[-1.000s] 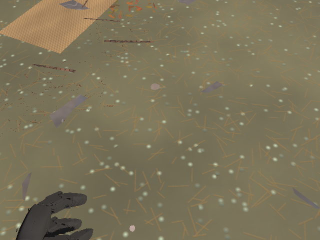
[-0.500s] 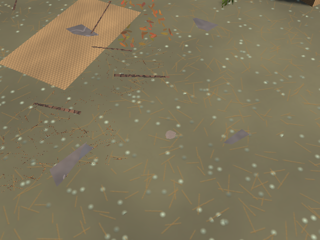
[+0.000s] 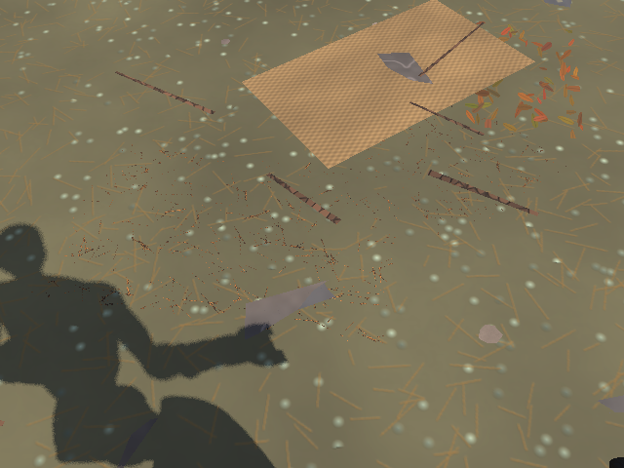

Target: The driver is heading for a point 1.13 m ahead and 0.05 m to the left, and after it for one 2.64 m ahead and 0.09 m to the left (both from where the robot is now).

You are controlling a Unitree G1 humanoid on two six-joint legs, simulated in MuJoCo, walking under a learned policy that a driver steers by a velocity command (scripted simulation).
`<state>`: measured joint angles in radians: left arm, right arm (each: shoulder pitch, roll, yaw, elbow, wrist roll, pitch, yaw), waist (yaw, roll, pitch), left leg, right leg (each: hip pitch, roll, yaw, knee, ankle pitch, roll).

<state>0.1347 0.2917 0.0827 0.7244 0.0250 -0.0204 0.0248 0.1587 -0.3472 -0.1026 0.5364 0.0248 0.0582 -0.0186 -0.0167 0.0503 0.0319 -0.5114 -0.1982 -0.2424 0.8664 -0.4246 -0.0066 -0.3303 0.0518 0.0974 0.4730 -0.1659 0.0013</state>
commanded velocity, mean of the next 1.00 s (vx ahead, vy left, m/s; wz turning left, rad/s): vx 0.00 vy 0.00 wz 0.24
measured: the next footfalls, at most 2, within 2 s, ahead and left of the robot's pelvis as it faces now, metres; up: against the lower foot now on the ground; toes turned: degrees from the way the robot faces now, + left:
left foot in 0.40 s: +0.01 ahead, +0.15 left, +0.00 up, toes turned +28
right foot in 0.92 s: +0.09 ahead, -0.07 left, +0.00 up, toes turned +8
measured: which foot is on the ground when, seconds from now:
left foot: up 0.00-0.38, down 0.40-0.94, up 0.96-1.00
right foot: down 0.00-0.40, up 0.42-0.90, down 0.92-1.00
